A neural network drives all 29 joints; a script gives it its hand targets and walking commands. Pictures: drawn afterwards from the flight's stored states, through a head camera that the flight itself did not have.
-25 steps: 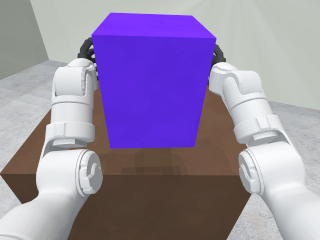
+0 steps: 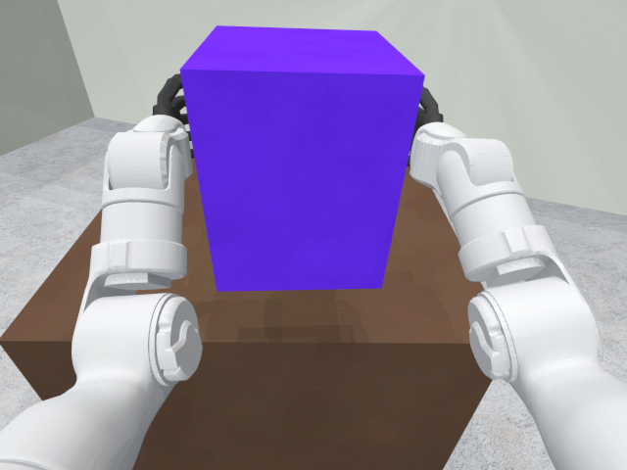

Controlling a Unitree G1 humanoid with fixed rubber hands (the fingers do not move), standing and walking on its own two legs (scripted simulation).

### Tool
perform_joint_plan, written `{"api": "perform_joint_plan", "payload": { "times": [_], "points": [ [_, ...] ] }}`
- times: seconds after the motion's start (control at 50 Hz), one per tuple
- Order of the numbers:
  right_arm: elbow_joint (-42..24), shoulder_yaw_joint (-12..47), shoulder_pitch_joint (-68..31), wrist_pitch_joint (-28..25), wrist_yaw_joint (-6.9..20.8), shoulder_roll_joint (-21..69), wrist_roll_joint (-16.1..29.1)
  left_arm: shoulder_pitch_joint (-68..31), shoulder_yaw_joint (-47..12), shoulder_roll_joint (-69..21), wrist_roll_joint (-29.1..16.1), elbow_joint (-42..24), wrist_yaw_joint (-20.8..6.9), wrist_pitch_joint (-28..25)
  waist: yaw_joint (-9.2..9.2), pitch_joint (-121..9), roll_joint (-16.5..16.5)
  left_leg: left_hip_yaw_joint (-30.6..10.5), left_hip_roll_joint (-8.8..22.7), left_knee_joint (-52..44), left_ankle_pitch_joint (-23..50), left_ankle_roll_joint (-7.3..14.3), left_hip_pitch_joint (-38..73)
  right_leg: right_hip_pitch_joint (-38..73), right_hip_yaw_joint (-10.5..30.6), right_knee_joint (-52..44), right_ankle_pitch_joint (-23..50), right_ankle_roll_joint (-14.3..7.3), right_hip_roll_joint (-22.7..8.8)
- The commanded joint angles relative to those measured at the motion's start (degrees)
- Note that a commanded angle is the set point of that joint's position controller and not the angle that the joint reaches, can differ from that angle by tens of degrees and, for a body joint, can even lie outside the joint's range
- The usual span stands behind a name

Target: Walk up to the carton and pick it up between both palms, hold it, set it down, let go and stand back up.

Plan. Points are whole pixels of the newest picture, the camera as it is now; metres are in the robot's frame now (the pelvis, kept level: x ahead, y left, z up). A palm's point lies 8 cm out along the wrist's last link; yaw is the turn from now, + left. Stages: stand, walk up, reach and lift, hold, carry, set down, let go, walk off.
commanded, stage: hold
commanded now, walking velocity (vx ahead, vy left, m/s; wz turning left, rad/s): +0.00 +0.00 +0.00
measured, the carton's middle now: (299, 156) +0.40 +0.01 +0.27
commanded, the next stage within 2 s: none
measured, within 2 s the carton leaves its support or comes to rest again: neither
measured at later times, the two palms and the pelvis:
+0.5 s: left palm (169, 135) +0.38 +0.15 +0.31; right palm (423, 142) +0.38 -0.14 +0.30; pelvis +0.00 +0.00 +0.00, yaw +0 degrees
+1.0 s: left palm (168, 131) +0.37 +0.15 +0.32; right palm (430, 144) +0.37 -0.14 +0.30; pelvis +0.00 +0.00 +0.00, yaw +0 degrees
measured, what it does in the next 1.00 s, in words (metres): stands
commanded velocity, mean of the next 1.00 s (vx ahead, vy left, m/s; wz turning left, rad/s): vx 0.00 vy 0.00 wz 0.00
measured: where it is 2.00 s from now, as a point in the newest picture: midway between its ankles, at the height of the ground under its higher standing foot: outside the picture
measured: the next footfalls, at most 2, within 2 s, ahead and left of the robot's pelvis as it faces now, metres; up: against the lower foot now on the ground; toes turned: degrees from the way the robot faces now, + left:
none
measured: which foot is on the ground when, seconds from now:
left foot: down 0.00-1.00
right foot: down 0.00-1.00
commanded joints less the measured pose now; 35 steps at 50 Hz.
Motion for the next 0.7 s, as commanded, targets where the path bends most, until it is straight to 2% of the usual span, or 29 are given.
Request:
{"api": "perform_joint_plan", "payload": {
  "times": [0.0, 0.14, 0.18, 0.38, 0.5, 0.52, 0.54, 0.56, 0.62, 0.68],
  "points": [
    [-22.62, 10.07, -58.49, -3.34, 8.28, 40.33, 10.73, -48.31, -20.03, -39.18, -11.15, -9.0, -7.38, -4.8, -0.6, -26.69, 2.27, -1.1, -5.1, -3.02, 14.64, -1.62, 4.85, 10.32, 4.09, 0.09, 9.85, 2.28, 3.62],
    [-23.22, 10.14, -58.6, -3.27, 8.02, 40.5, 10.64, -47.71, -19.71, -38.75, -11.3, -8.16, -7.5, -4.81, -0.54, -26.35, 1.13, -1.02, -5.23, -2.83, 14.54, -1.35, 5.14, 10.01, 4.15, -0.14, 10.23, 2.47, 3.57],
    [-21.86, 9.33, -57.74, -3.14, 8.03, 39.89, 10.16, -47.91, -19.85, -38.99, -11.19, -8.02, -7.61, -4.81, -1.11, -25.42, 1.84, -1.06, -5.04, -3.18, 13.68, -1.53, 4.88, 9.56, 4.12, -0.29, 9.38, 2.28, 3.49],
    [-22.19, 10.0, -58.34, -3.17, 8.04, 40.31, 10.53, -47.64, -19.07, -38.56, -10.66, -7.71, -7.71, -4.76, -0.42, -25.5, 1.48, -1.03, -5.18, -3.17, 14.32, -1.4, 4.66, 10.35, 4.16, -0.19, 10.1, 2.38, 3.47],
    [-23.8, 10.43, -58.74, -3.43, 8.04, 40.2, 11.09, -47.96, -20.33, -39.56, -11.41, -9.0, -7.44, -4.79, -0.83, -27.19, 2.34, -1.19, -5.16, -2.59, 15.49, -1.79, 5.36, 10.34, 4.08, 0.06, 10.92, 2.26, 3.66],
    [-28.38, 12.85, -52.4, -3.04, 7.7, 41.17, 12.44, -45.04, -23.71, -40.69, -14.22, -16.14, -7.6, -5.33, -3.26, -33.95, 1.25, -0.66, -5.57, -1.72, 18.94, -2.46, 5.44, 16.41, 3.66, 1.65, 17.59, 2.33, 4.47],
    [-29.91, 13.47, -53.64, -2.67, 7.31, 40.36, 13.29, -45.15, -24.19, -40.13, -14.24, -16.9, -7.7, -4.82, -2.14, -33.18, 3.07, -0.75, -5.83, -1.56, 19.35, -2.92, 6.15, 15.59, 3.74, 1.55, 18.46, 2.54, 4.13],
    [-29.33, 12.94, -53.08, -2.09, 7.27, 40.17, 12.53, -44.83, -23.73, -39.26, -13.49, -15.68, -7.72, -4.47, -3.31, -29.87, 1.85, -0.28, -6.0, -1.86, 18.88, -2.89, 5.76, 14.26, 3.44, 1.39, 18.13, 2.76, 4.3],
    [-24.95, 11.24, -51.75, -1.94, 7.95, 40.09, 9.96, -43.49, -21.25, -39.27, -10.52, -12.43, -8.42, -3.72, -2.31, -22.29, 1.5, -0.45, -5.8, -4.88, 11.45, -1.78, 2.33, 12.75, 3.6, 0.09, 9.36, 2.2, 3.74],
    [-25.7, 10.76, -54.77, -2.75, 8.54, 40.85, 9.57, -45.49, -22.21, -40.42, -10.7, -12.31, -8.58, -3.84, -1.56, -22.86, 2.7, -0.64, -5.44, -4.98, 11.09, -1.81, 1.64, 12.72, 3.85, 0.2, 7.96, 1.61, 3.91]
  ]
}}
